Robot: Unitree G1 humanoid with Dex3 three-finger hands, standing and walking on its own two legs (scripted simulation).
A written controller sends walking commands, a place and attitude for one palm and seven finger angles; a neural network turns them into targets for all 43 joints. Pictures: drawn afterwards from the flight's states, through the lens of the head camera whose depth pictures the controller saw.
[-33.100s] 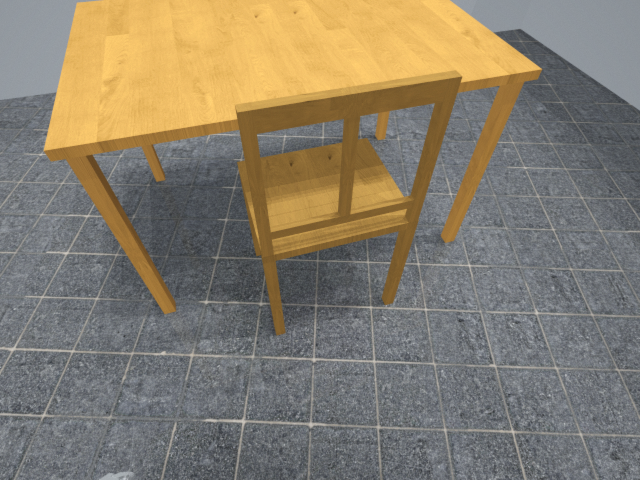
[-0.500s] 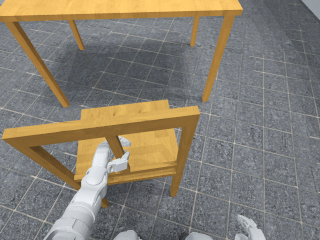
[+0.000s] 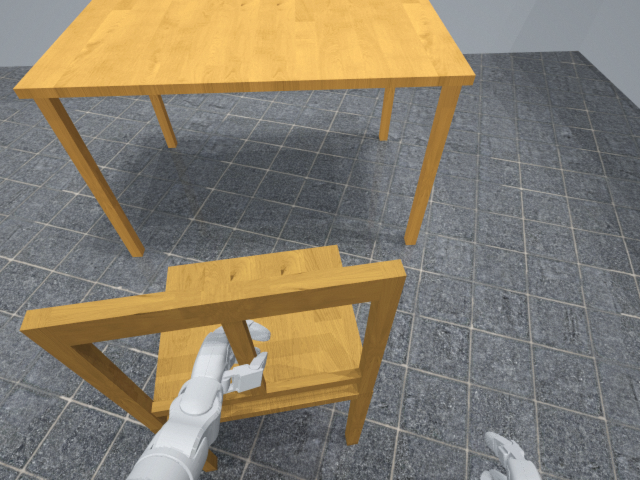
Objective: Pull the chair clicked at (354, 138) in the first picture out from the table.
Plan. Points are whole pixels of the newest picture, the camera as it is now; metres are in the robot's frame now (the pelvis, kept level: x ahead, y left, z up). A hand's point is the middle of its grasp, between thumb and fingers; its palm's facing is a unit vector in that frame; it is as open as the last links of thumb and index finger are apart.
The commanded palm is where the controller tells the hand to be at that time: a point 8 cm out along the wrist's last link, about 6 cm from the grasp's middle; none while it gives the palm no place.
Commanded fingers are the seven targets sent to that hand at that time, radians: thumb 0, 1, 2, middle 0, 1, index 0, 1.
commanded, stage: stop walking, hand still on the chair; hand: left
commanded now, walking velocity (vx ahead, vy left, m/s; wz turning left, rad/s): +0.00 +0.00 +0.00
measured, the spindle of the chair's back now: (247, 358) +0.30 +0.13 -0.10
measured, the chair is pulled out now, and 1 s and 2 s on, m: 0.56 0.56 0.56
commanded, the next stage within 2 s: open the thumb and straighten the fingers in 0.28 s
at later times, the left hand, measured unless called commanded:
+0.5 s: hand (252, 366) +0.28 +0.11 -0.07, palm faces -0.07 -0.99 -0.12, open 5.9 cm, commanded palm +0.26 +0.16 -0.05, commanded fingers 0.00 0.05 0.49 -0.50 -1.45 -0.50 -1.45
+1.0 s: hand (238, 356) +0.29 +0.13 -0.07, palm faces -0.06 -0.99 -0.13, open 16.0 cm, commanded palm +0.27 +0.19 -0.04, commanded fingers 0.00 -0.55 0.20 0.00 0.00 0.00 0.00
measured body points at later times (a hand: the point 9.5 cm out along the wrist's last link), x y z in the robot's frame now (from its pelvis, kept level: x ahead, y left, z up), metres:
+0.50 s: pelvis +0.01 +0.00 -0.01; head +0.03 -0.01 +0.44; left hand +0.28 +0.16 -0.05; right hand +0.13 -0.26 -0.12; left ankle +0.00 +0.13 -0.74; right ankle +0.01 -0.13 -0.74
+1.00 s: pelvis +0.02 +0.00 -0.03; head +0.06 -0.02 +0.42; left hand +0.29 +0.19 -0.05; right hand +0.17 -0.25 -0.13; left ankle +0.00 +0.13 -0.74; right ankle +0.01 -0.13 -0.74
